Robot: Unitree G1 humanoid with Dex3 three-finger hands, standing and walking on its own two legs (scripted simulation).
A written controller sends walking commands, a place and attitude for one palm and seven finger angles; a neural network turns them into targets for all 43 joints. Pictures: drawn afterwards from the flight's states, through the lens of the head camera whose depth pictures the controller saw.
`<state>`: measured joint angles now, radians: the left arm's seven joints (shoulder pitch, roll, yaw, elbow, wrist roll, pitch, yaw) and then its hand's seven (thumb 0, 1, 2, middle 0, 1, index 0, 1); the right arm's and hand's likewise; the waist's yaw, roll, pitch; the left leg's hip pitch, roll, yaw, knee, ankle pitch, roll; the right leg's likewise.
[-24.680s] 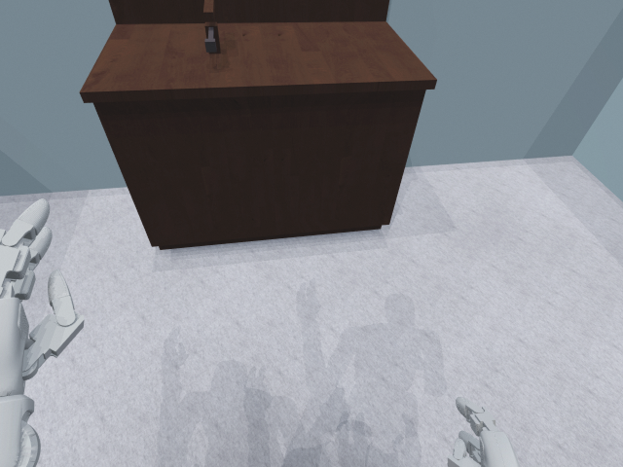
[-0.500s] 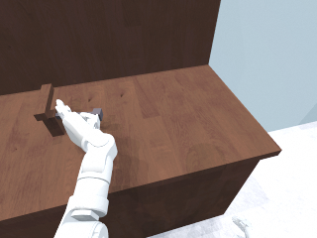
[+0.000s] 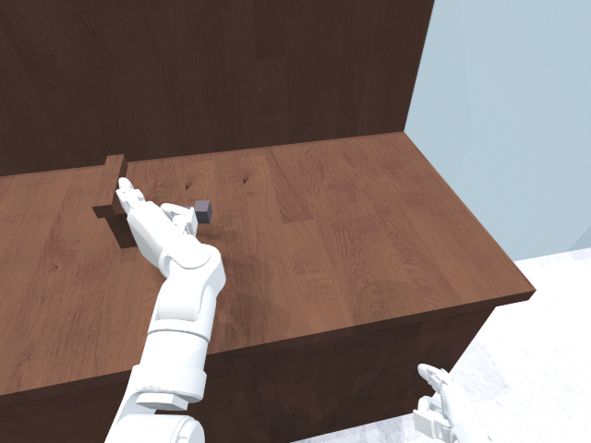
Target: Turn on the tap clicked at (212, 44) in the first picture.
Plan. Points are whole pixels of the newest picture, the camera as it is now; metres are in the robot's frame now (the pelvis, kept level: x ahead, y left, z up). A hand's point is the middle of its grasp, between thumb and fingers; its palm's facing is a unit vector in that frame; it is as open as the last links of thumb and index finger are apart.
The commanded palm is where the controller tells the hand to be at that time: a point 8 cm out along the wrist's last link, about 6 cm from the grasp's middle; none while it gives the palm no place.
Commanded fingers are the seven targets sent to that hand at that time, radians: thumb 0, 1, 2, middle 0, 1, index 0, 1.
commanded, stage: lift the hand up off the lever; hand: left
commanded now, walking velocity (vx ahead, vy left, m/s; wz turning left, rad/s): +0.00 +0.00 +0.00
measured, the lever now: (202, 212) +0.45 +0.22 +0.06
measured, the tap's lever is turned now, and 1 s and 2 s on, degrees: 78 78 78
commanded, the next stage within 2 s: draw the hand back beside the body in 0.26 s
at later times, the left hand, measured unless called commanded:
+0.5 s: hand (211, 217) +0.35 +0.16 +0.15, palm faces +0.49 -0.87 -0.07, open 7.8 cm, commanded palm +0.30 +0.21 +0.15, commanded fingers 0.00 0.90 0.90 -0.16 -0.17 -0.16 -0.17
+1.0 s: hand (165, 264) +0.27 +0.19 +0.15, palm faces +0.21 -0.95 -0.24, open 7.7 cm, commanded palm +0.24 +0.24 +0.16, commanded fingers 0.00 0.90 0.90 -0.18 -0.25 -0.18 -0.25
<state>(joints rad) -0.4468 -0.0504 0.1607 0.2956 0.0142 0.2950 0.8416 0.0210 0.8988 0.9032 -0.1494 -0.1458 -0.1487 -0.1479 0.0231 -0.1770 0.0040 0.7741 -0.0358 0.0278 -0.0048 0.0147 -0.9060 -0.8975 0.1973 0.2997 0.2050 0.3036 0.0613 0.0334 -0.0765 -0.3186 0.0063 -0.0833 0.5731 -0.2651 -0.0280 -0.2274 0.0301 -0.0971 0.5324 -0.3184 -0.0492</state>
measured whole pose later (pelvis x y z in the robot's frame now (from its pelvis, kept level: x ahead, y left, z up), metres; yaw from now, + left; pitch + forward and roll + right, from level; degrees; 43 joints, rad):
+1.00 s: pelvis -0.01 +0.01 +0.01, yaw -3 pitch -6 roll +0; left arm 0.13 0.29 0.09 -0.13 -0.06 -0.07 0.12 0.02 0.89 0.90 -0.18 -0.22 -0.18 -0.22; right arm 0.15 -0.21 0.04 0.65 0.01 -0.02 -0.06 0.02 -0.90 -0.90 0.20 0.30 0.21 0.30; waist 0.04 0.05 0.04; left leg -0.10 0.02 -0.02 0.39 -0.19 -0.01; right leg -0.02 0.04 -0.04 0.34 -0.22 -0.04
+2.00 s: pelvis +0.00 +0.02 +0.01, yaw -2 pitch -6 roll -1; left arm 0.40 0.34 0.25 -0.38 -0.08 -0.07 0.11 0.02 0.89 0.90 -0.21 -0.30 -0.21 -0.30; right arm 0.16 -0.22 0.04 0.64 0.00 -0.06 -0.06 0.02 -0.90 -0.90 0.20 0.30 0.21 0.30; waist 0.07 0.05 0.03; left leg -0.12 0.01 -0.04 0.44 -0.23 0.00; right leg -0.02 0.03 -0.05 0.36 -0.24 -0.02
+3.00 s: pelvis -0.10 +0.04 +0.00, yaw -2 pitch +2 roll -2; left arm 0.48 0.39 0.37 -0.56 -0.04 -0.17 0.15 0.02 0.89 0.90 -0.21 -0.30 -0.21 -0.30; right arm 0.18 -0.18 0.02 0.59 -0.02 -0.10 -0.06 0.02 -0.90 -0.90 0.20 0.30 0.21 0.30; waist 0.04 0.00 0.01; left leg -0.44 0.01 -0.02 0.53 -0.12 0.02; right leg -0.27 0.05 0.04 0.54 -0.33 0.01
